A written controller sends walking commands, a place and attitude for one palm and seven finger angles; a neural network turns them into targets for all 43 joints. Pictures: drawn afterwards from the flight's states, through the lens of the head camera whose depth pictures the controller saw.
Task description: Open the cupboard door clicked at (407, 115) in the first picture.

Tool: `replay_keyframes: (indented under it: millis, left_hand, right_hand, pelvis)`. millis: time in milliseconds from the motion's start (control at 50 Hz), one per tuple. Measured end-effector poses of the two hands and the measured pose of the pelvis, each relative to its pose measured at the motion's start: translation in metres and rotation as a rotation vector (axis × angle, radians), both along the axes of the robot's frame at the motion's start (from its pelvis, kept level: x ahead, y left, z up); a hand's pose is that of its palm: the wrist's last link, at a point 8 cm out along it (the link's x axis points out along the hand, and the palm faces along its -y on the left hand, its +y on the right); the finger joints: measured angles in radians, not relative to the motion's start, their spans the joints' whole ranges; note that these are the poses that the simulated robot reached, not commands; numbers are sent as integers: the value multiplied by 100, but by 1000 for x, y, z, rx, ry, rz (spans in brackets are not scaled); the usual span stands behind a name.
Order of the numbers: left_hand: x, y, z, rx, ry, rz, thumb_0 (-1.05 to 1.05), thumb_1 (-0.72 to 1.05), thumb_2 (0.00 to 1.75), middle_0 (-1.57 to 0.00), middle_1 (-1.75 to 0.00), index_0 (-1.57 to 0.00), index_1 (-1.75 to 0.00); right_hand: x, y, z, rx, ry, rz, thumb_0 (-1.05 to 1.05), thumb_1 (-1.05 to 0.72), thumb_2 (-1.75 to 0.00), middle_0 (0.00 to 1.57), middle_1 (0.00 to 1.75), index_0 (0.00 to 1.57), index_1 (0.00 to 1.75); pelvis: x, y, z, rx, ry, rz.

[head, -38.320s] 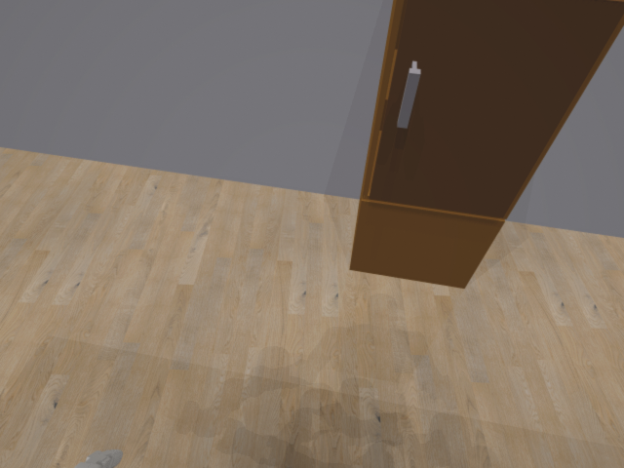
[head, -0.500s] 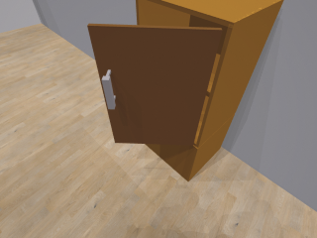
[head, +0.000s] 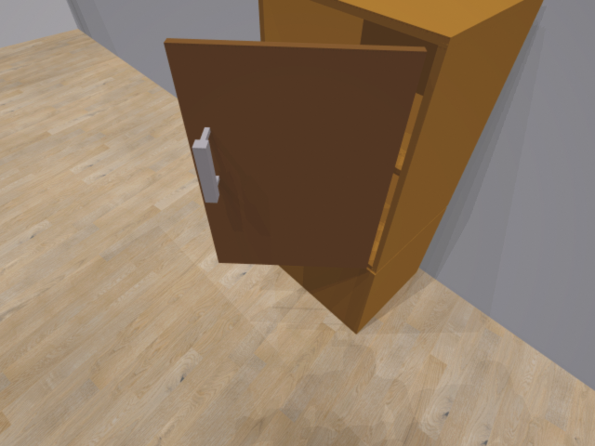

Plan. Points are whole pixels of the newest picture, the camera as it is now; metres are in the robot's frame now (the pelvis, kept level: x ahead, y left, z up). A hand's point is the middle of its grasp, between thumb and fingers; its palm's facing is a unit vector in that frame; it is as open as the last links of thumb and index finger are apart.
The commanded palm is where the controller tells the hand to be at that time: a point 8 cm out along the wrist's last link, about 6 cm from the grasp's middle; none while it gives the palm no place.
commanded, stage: look again from close up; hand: left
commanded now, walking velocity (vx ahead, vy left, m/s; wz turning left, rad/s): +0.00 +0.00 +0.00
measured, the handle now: (209, 165) +0.60 +0.21 +0.02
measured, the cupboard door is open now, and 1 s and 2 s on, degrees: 44 44 44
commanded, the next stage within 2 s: raise the hand with hooked fingers in 0.32 s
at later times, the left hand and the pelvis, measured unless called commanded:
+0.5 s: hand out of the picture +0.14 +0.23 -0.12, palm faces +0.21 -0.95 -0.24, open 7.4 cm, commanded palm +0.12 +0.27 -0.07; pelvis +0.02 +0.00 +0.00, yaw +0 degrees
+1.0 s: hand (142, 385) +0.20 +0.23 -0.04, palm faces +0.05 -1.00 -0.05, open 9.5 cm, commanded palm +0.17 +0.29 -0.03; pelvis +0.01 -0.02 -0.09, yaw +1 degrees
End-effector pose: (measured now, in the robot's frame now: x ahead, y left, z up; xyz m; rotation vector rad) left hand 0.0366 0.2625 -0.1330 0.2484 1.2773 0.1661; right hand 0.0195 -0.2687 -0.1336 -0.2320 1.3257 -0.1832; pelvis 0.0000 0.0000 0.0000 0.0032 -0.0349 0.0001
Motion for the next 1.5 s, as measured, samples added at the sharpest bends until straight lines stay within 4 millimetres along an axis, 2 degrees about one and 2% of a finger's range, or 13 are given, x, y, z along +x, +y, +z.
replay_keyframes:
  millis: [240,440,480,580,640,680,740,800,840,940,1080,1280,1500]
  left_hand:
    - [34,-1,1,-12,-51,-13,0,91,90,-20,-30,-20,-30]
    - [43,8,2,5,-54,-5,0,91,90,-20,-30,-20,-30]
    - [65,13,23,-8,-241,104,1,90,90,-20,-30,-21,-31]
    - [127,18,106,-14,-862,136,1,87,88,-20,-33,-21,-33]
    - [142,15,124,-49,-1114,49,1,82,86,-20,-36,-21,-36]
    - [142,10,120,-75,-1219,-39,0,79,85,-20,-38,-21,-38]
    - [135,7,98,-124,-1260,-158,0,72,82,-21,-42,-21,-42]
    - [127,11,74,-182,-1229,-139,0,65,79,-22,-46,-22,-46]
    - [124,16,68,-196,-1218,-105,1,61,78,-22,-49,-23,-49]
    - [134,17,82,-180,-1228,-108,1,49,73,-23,-56,-23,-57]
    - [157,23,105,-183,-1194,-163,1,33,66,-24,-67,-24,-67]
    - [169,38,119,-185,-1217,-153,0,10,56,-25,-82,-26,-82]
    - [182,51,134,-188,-1244,-161,0,-16,45,-27,-98,-28,-99]
  right_hand:
    - [41,4,6,-6,-58,25,1,-91,-90,20,30,20,30]
    - [63,3,11,-22,-85,40,1,-91,-90,20,30,20,30]
    - [72,5,16,-32,-181,46,1,-91,-90,20,30,20,30]
    - [113,18,29,0,-479,99,1,-91,-90,20,30,20,30]
    - [139,22,29,25,-609,136,1,-91,-90,20,30,20,30]
    - [157,22,25,33,-683,168,1,-91,-90,20,30,20,30]
    - [179,20,12,34,-763,221,1,-91,-90,20,30,21,30]
    - [195,16,0,18,-794,247,1,-91,-90,20,30,21,30]
    - [201,15,-7,8,-794,256,2,-91,-90,20,30,21,30]
    - [200,19,-19,3,-734,246,2,-91,-90,20,30,20,30]
    - [176,27,-22,33,-655,177,2,-91,-90,20,30,21,30]
    - [148,23,-8,-1,-625,170,2,-91,-90,20,30,21,30]
    - [146,30,14,-33,-650,193,2,-91,-90,20,30,20,30]
  pelvis:
    - [13,2,2,-5,1,2]
    - [22,5,3,-10,8,2]
    - [23,5,1,-4,6,3]
    - [20,1,-9,3,54,25]
    - [13,-4,-25,6,132,15]
    - [9,-8,-40,10,187,8]
    - [4,-14,-67,10,250,4]
    - [3,-18,-86,4,279,5]
    - [3,-19,-94,-11,283,8]
    - [7,-21,-96,-39,289,23]
    - [9,-18,-82,-44,293,28]
    - [7,-7,-70,-38,274,18]
    - [6,4,-60,-46,230,20]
